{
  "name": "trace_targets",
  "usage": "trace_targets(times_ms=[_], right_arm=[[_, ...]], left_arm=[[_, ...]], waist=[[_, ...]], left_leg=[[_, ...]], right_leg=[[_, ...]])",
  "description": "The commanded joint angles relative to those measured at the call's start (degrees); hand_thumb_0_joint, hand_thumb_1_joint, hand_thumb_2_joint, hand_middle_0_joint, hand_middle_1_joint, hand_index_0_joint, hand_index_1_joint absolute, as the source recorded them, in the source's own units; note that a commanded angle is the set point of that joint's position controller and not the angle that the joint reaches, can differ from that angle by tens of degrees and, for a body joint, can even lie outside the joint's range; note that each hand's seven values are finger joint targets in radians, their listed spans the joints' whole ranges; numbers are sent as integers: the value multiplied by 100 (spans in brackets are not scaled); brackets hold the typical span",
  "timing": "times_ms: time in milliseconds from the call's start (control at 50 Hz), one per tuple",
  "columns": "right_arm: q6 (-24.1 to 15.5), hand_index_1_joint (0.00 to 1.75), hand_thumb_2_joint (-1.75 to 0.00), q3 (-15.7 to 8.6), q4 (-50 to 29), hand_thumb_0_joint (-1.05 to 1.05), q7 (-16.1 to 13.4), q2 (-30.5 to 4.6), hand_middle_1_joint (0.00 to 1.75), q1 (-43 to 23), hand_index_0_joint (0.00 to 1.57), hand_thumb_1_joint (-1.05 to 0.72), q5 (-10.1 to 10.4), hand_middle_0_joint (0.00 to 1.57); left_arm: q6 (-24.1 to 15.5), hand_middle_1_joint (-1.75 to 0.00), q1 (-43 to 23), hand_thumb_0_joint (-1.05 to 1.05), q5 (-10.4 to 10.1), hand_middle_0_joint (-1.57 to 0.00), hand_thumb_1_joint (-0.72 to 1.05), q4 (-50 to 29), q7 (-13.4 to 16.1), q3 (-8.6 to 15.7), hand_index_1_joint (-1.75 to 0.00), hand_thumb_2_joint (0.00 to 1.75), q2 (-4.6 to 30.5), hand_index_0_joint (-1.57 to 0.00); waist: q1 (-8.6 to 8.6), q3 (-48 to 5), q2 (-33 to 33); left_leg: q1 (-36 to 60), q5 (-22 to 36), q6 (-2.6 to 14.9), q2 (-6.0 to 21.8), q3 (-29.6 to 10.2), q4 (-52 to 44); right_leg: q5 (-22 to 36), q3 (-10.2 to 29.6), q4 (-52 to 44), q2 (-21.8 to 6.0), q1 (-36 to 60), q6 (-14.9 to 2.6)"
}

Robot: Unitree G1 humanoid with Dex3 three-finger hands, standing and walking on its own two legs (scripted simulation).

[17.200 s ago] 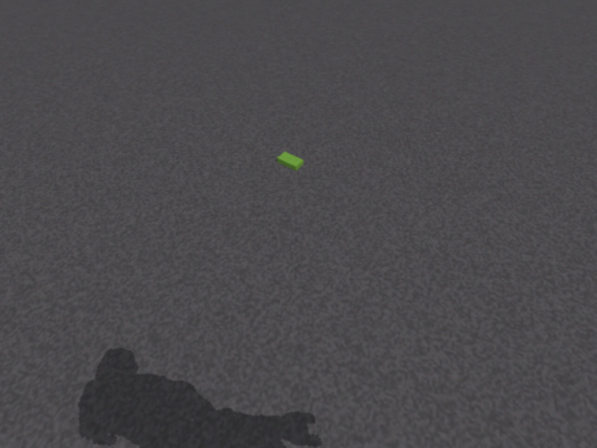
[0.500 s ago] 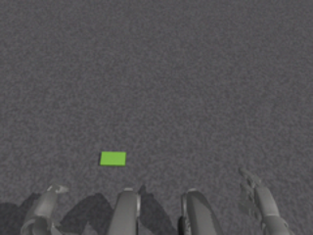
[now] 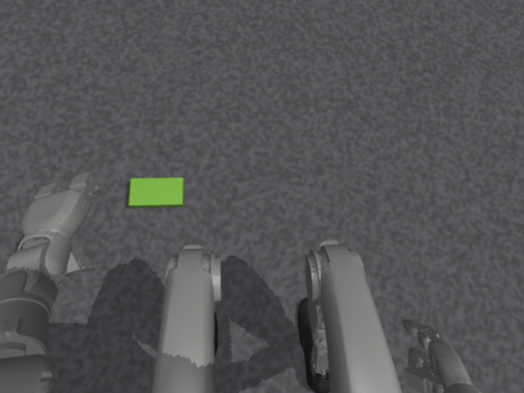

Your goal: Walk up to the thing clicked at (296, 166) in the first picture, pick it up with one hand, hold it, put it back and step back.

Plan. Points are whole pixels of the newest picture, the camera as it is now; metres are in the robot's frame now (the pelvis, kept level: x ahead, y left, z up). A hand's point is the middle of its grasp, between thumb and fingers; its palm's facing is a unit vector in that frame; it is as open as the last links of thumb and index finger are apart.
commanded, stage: rise first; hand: left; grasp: from above
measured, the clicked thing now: (157, 192) +0.49 +0.26 -0.40
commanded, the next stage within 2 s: none
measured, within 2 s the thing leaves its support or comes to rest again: neither
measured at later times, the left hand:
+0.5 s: hand (102, 212) +0.40 +0.32 -0.22, palm faces -0.47 -0.06 -0.88, open 13.9 cm
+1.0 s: hand (118, 204) +0.43 +0.31 -0.26, palm faces -0.46 -0.06 -0.89, open 13.7 cm
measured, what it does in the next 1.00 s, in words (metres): lowers itself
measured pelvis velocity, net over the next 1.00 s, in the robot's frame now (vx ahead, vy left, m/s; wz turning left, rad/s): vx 0.01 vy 0.01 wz -0.05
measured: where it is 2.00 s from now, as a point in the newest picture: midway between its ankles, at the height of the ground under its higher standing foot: (259, 365)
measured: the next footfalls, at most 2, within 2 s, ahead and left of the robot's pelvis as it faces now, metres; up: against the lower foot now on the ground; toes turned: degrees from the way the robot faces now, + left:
none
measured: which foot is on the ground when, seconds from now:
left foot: down 0.00-1.00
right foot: down 0.00-1.00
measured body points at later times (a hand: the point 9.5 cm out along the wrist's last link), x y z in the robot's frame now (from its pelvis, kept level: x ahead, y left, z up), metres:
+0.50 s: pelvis +0.00 +0.01 -0.07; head +0.20 +0.08 +0.33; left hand +0.42 +0.32 -0.17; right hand +0.08 -0.27 -0.17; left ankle +0.08 +0.13 -0.38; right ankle +0.10 -0.13 -0.38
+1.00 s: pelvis +0.01 +0.01 -0.09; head +0.23 +0.08 +0.29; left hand +0.45 +0.31 -0.21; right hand +0.07 -0.27 -0.19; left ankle +0.08 +0.13 -0.38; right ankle +0.10 -0.13 -0.38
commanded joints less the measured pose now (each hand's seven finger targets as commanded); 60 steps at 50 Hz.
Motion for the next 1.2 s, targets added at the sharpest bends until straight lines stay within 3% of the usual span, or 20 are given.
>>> trace_targets(times_ms=[0, 20, 60, 100, 160, 260, 280, 340, 380, 420, 440, 480, 520, 540, 580, 720, 840, 960, 1120, 1180], right_arm=[[0, 30, -90, -379, -312, 0, -6, -1198, 30, 862, 20, -89, -28, 20], [41, 30, -90, -391, -314, 0, 10, -1187, 30, 829, 20, -88, -49, 20], [107, 30, -90, -345, -271, 0, 40, -1229, 30, 843, 20, -89, -97, 20], [199, 30, -90, -282, -207, 0, 53, -1217, 30, 913, 20, -89, -136, 20], [299, 30, -90, -267, -131, 0, 99, -1242, 30, 982, 20, -89, -225, 20], [400, 30, -90, -198, -12, 0, 147, -1295, 30, 955, 20, -89, -323, 20], [408, 30, -90, -209, -21, 0, 159, -1301, 30, 962, 20, -89, -357, 20], [414, 30, -90, -189, -55, 0, 189, -1315, 30, 891, 20, -89, -413, 20], [445, 30, -90, -170, 62, 0, 204, -1329, 30, 968, 20, -89, -454, 20], [454, 30, -90, -135, 83, 0, 202, -1299, 30, 950, 20, -89, -488, 20], [453, 30, -90, -133, 101, 0, 212, -1311, 30, 915, 20, -89, -517, 20], [463, 30, -90, -88, 161, 0, 219, -1310, 30, 916, 20, -89, -553, 20], [460, 30, -90, -92, 179, 0, 232, -1321, 30, 929, 20, -89, -598, 20], [464, 30, -90, -29, 210, 0, 242, -1278, 30, 959, 20, -89, -624, 20], [435, 30, -90, -71, 145, 0, 246, -1338, 30, 876, 20, -89, -633, 20], [343, 30, -90, 1, 157, 0, 258, -1354, 30, 846, 20, -90, -714, 20], [325, 30, -90, 12, 206, 0, 263, -1357, 30, 939, 20, -90, -725, 20], [340, 30, -90, 68, 150, 0, 297, -1329, 30, 930, 20, -90, -744, 20], [379, 30, -90, 106, 175, 0, 345, -1366, 30, 1067, 20, -90, -798, 20], [379, 30, -90, 131, 174, 0, 358, -1393, 30, 993, 20, -90, -810, 20]], left_arm=[[-245, -97, -1322, 0, 398, -8, -53, -232, 383, 543, -98, 103, 1985, -7], [-308, -96, -1582, 0, 421, -9, -52, -364, 433, 400, -97, 103, 1873, -8], [-404, -95, -1836, 0, 572, -9, -53, -152, 539, 378, -96, 103, 1943, -8], [-433, -92, -1821, 0, 797, -9, -54, 215, 679, 471, -94, 104, 2130, -7], [-505, -92, -2187, 0, 1063, -10, -52, 279, 868, 352, -93, 103, 2114, -8], [-531, -90, -2310, 0, 1477, -11, -50, 1042, 1102, 399, -91, 101, 2325, -9], [-543, -88, -2486, 0, 1523, -12, -49, 953, 1144, 276, -89, 100, 2174, -11], [-601, -87, -2979, 0, 1660, -13, -48, 769, 1241, 216, -88, 99, 2243, -11], [-585, -85, -2852, 0, 1784, -14, -47, 1282, 1306, 177, -86, 98, 2210, -13], [-614, -85, -2902, 0, 1877, -15, -45, 1406, 1387, 222, -86, 96, 2309, -14], [-655, -84, -3031, 0, 1930, -16, -44, 1396, 1412, 109, -85, 95, 2238, -15], [-668, -85, -3063, 0, 2041, -16, -44, 1536, 1503, 255, -86, 95, 2489, -15], [-683, -85, -3214, 0, 2074, -16, -43, 1589, 1589, 173, -86, 94, 2346, -15], [-666, -86, -3175, 0, 2107, -16, -43, 1734, 1646, 267, -87, 94, 2487, -15], [-640, -85, -3414, 0, 2087, -16, -44, 1789, 1723, 128, -86, 95, 2292, -15], [-450, -89, -3538, 0, 2086, -14, -46, 2029, 1900, 184, -89, 96, 2404, -13], [-340, -89, -3440, 0, 2049, -16, -43, 2014, 1877, 211, -89, 93, 2455, -16], [-361, -87, -3439, 0, 1944, -16, -44, 2078, 1826, 261, -88, 94, 2494, -16], [-441, -88, -3353, 0, 1974, -17, -42, 2029, 1883, 319, -88, 92, 2512, -17], [-449, -89, -3458, 0, 1985, -16, -42, 2125, 1911, 261, -89, 92, 2488, -16]], waist=[[-2, -3670, 556], [-45, -3506, 593], [-152, -3324, 783], [-127, -3405, 815], [-219, -3496, 1024], [-279, -3210, 1097], [-335, -3222, 1165], [-363, -3454, 1358], [-507, -3229, 1272], [-489, -3246, 1171], [-528, -3231, 1305], [-507, -3327, 1346], [-605, -3352, 1411], [-588, -3304, 1303], [-695, -3254, 1317], [-688, -3222, 1471], [-706, -3509, 1460], [-745, -3232, 1365], [-844, -3448, 1392], [-863, -3278, 1524]], left_leg=[[2252, 508, 392, -72, 538, -1330], [2137, 316, 399, -78, 538, -1290], [2101, 125, 386, -72, 459, -1254], [2081, 364, 382, -96, 490, -1083], [2136, 686, 368, -126, 511, -913], [1923, 414, 352, -120, 429, -806], [1958, 490, 353, -120, 437, -759], [2093, 682, 343, -130, 443, -636], [1878, 611, 351, -134, 422, -576], [1824, 588, 376, -143, 436, -478], [1796, 600, 373, -151, 456, -446], [1798, 655, 376, -161, 466, -356], [1820, 803, 375, -155, 481, -272], [1725, 807, 391, -158, 482, -230], [1716, 720, 380, -140, 459, -231], [1572, 519, 392, -147, 478, -175], [1712, 1041, 383, -137, 456, 16], [1375, 745, 418, -150, 491, 71], [1554, 1361, 394, -130, 433, 224], [1552, 1138, 372, -112, 406, 184]], right_leg=[[362, -491, -1245, 67, 1692, -437], [183, -507, -1227, 73, 1500, -444], [73, -567, -1059, 67, 1199, -453], [265, -585, -928, 72, 1149, -472], [550, -610, -752, 61, 1024, -487], [321, -718, -490, 74, 537, -503], [415, -719, -461, 59, 504, -491], [582, -729, -343, 58, 476, -490], [545, -757, -271, 59, 344, -472], [529, -766, -250, 69, 331, -473], [532, -764, -200, 65, 296, -471], [577, -770, -138, 87, 283, -476], [715, -776, -36, 81, 260, -459], [734, -785, -55, 92, 307, -464], [658, -799, 13, 78, 104, -461], [532, -821, 78, 91, 25, -448], [1044, -839, 217, 116, 197, -447], [804, -786, 146, 110, 255, -448], [1374, -844, 306, 134, 466, -418], [1152, -872, 310, 143, 256, -440]])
